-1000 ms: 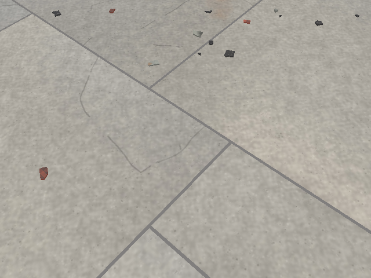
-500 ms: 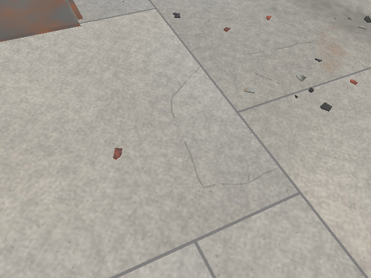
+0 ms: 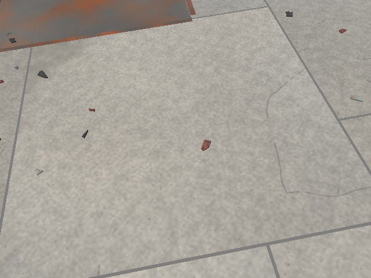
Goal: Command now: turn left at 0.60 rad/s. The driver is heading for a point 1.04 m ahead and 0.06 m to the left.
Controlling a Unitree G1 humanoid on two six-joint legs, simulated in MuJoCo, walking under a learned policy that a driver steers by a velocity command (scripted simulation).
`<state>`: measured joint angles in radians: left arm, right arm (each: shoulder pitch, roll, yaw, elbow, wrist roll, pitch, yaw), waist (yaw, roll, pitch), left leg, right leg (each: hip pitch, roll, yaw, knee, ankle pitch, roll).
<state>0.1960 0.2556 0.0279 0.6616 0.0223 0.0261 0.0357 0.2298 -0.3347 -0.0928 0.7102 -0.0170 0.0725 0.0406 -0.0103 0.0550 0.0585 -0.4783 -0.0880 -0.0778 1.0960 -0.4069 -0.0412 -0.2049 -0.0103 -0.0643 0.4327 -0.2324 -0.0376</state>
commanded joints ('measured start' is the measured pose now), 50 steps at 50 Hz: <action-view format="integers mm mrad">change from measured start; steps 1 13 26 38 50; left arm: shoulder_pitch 39 -26 -63 -30 168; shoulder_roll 156 117 124 107 103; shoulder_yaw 48 36 54 47 37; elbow -44 -97 27 12 165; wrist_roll -1 21 16 3 -17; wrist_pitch -15 21 -21 -61 -124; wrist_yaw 5 -29 -84 -64 -54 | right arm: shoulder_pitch -42 138 175 196 88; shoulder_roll -58 -261 -74 -111 7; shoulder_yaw -9 -39 28 22 55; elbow -78 -83 46 149 129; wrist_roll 5 -4 3 -2 -25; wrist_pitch -2 -46 -123 -150 -113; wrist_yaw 7 -18 -32 -45 -1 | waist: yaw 41 -74 -39 37 -10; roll -201 231 41 25 -117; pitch -74 -100 41 10 -9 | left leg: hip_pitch -98 450 507 444 -139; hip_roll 29 476 280 287 177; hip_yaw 36 -532 -218 -98 64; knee -51 -869 -1014 -770 -4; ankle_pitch -21 130 62 766 216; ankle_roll -22 305 267 211 90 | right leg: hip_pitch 193 -456 -542 -118 99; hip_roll -249 -1 -68 35 -191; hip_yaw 154 -13 49 -24 222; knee -97 565 431 115 -300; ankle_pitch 417 -429 68 30 259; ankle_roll -171 54 71 -41 -162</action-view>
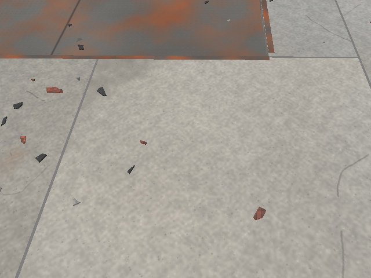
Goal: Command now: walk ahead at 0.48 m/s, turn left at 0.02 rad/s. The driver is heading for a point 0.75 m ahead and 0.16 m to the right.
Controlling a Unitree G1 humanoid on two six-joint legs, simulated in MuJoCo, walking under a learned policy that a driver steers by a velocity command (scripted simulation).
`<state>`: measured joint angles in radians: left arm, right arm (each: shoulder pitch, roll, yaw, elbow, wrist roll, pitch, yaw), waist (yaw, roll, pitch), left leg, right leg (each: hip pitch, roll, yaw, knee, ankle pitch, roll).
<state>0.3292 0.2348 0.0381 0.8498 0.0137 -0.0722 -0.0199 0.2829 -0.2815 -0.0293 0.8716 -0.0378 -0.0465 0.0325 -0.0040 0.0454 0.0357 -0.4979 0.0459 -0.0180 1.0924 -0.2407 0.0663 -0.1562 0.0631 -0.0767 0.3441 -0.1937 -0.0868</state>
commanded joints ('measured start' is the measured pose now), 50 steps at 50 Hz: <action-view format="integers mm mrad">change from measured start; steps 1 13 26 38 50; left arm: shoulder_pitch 54 143 38 -330 -86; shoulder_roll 120 140 53 27 124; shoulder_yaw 25 17 18 -4 56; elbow -10 100 55 -88 -3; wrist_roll -10 3 15 20 -11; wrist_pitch -26 -17 58 51 36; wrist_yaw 2 28 -13 -36 24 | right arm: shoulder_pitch -11 -283 6 168 15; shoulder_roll -44 -39 -48 -63 -59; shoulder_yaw -7 8 -25 -24 -29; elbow -45 -124 32 109 -35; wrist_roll -5 6 26 18 7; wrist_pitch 8 -11 -75 -56 -41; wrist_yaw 9 0 -36 -62 -39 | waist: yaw -9 14 36 -41 -13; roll -104 -116 8 14 8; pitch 27 42 13 72 -16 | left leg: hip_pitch -159 -12 337 581 -94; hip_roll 50 -40 193 196 59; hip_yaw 16 96 -43 217 -11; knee -30 -544 -975 -892 138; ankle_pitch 82 170 210 610 -77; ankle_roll -26 26 99 50 -70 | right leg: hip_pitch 63 263 -393 -478 59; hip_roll -257 -279 -163 -110 -268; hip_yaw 212 108 123 -51 370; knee -220 -101 797 313 -86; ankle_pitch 253 727 -21 159 499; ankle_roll -114 -75 25 -7 -231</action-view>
